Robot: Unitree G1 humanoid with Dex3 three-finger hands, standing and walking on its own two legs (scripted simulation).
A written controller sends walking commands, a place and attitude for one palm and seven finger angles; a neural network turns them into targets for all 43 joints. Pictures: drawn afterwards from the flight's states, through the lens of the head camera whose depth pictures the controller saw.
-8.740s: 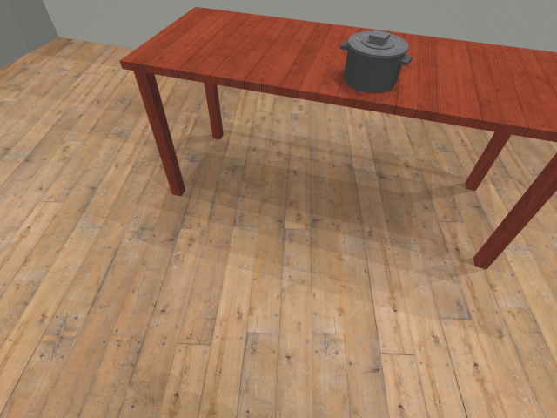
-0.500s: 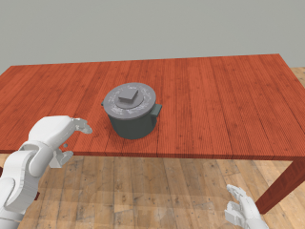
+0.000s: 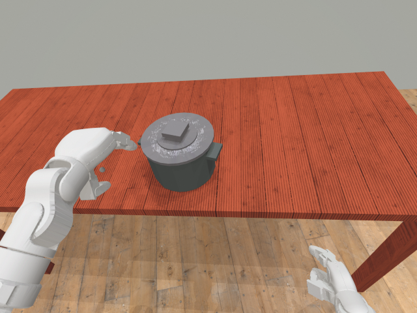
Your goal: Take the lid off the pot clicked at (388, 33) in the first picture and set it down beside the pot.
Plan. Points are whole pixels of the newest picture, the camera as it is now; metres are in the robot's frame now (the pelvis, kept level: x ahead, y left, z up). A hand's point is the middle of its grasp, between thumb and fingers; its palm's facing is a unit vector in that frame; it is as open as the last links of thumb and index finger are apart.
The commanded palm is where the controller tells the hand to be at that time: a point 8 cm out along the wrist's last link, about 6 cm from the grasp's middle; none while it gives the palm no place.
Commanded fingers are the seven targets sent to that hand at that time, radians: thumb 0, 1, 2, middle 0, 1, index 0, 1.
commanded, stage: move the open hand above the knob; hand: left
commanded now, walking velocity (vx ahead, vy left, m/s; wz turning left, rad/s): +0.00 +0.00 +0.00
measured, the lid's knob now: (175, 129) +0.50 +0.15 +0.07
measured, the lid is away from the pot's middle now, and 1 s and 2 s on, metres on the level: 0.00 0.00 0.00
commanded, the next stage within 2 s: none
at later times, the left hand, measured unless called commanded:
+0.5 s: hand (131, 146) +0.38 +0.20 +0.14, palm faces -0.19 -0.07 -0.98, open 10.3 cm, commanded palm +0.36 +0.20 +0.20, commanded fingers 0.00 -0.33 1.45 -0.82 -0.08 -0.82 -0.08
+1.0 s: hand (150, 130) +0.43 +0.17 +0.14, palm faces -0.21 -0.06 -0.98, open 10.3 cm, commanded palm +0.41 +0.17 +0.20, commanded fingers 0.00 -0.33 1.45 -0.82 -0.08 -0.82 -0.08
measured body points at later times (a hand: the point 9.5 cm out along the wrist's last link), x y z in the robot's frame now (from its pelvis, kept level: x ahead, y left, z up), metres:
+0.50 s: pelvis +0.02 +0.00 +0.00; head +0.03 -0.05 +0.45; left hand +0.38 +0.20 +0.19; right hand +0.23 -0.22 -0.11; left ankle +0.03 +0.09 -0.74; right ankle +0.02 -0.11 -0.74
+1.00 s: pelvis +0.03 +0.00 +0.00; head +0.05 -0.05 +0.44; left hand +0.43 +0.17 +0.19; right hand +0.22 -0.23 -0.12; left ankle +0.03 +0.09 -0.74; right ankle +0.02 -0.11 -0.74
